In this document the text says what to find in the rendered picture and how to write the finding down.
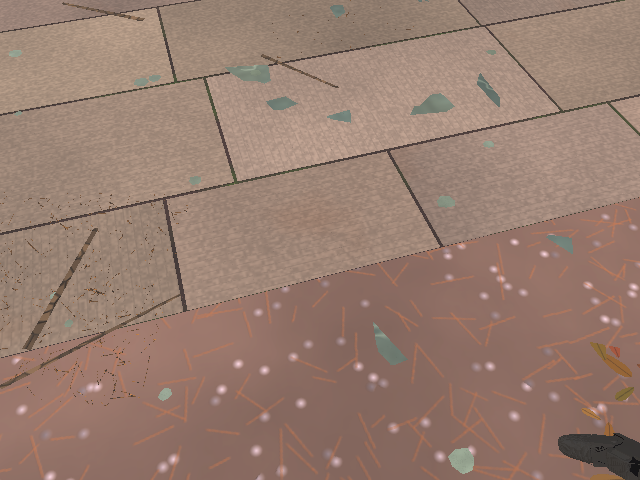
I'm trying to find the right robot hand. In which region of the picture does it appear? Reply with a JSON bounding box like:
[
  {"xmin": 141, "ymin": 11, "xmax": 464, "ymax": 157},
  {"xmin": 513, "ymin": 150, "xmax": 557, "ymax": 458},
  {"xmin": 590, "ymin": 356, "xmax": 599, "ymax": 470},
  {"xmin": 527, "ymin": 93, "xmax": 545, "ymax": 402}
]
[{"xmin": 558, "ymin": 433, "xmax": 640, "ymax": 480}]

